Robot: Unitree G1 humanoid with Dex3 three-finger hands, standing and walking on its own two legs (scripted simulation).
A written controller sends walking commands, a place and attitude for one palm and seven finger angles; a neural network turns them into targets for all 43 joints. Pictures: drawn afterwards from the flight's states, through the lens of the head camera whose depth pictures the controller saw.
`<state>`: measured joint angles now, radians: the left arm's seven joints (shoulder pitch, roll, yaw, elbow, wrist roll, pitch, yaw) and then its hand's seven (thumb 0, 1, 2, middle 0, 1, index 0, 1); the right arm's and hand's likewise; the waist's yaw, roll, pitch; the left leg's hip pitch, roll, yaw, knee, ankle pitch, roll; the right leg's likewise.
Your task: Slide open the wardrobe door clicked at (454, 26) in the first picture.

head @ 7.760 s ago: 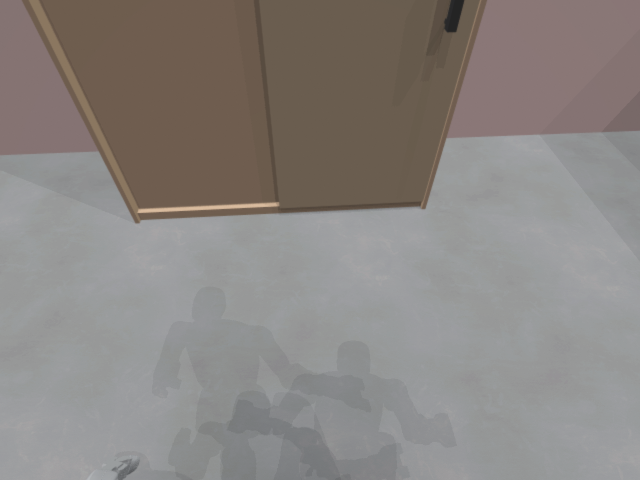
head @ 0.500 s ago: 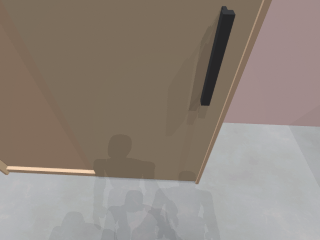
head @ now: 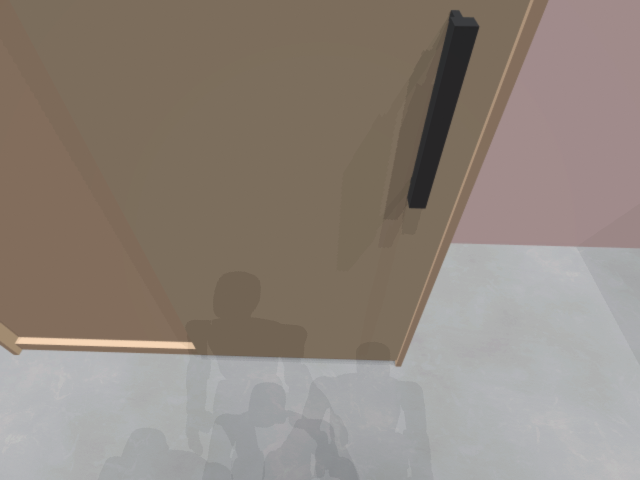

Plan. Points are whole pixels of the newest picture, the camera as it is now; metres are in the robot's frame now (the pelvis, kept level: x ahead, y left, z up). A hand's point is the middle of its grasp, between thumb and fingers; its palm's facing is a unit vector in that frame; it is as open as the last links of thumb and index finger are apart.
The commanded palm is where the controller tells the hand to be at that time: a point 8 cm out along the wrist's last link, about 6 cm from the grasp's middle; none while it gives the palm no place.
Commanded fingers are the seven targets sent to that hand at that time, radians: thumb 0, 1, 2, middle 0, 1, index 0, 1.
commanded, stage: come to a stop and stand still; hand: right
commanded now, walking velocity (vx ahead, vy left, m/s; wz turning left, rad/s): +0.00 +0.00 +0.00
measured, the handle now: (433, 121) +0.57 -0.13 +0.16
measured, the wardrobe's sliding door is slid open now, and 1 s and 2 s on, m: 0.00 0.00 0.00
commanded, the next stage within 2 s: look again from close up in 0.10 s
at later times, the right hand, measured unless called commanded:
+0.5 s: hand out of the picture +0.03 -0.20 -0.18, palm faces +0.02 +0.97 -0.23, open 7.4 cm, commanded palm none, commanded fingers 0.00 -0.90 -0.90 0.20 0.30 0.20 0.30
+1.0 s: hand out of the picture +0.00 -0.18 -0.18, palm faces +0.01 +0.98 -0.19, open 7.4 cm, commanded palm none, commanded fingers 0.00 -0.90 -0.90 0.20 0.30 0.20 0.30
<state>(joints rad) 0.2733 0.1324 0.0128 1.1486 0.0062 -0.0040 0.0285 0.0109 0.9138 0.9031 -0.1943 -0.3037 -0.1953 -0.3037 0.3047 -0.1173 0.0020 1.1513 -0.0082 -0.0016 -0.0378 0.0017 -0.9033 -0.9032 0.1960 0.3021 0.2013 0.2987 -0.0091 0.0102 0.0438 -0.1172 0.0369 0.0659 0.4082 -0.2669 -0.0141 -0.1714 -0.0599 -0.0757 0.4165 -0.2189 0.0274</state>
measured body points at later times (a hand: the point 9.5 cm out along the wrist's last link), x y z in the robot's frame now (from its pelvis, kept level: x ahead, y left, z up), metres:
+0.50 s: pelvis -0.01 -0.01 -0.01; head -0.01 -0.01 +0.44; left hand +0.02 +0.22 -0.17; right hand +0.02 -0.25 -0.16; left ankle -0.03 +0.12 -0.74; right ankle +0.00 -0.13 -0.74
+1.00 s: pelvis -0.01 -0.01 -0.01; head +0.01 -0.01 +0.44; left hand +0.01 +0.22 -0.16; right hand +0.00 -0.24 -0.17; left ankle -0.03 +0.12 -0.74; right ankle +0.00 -0.13 -0.74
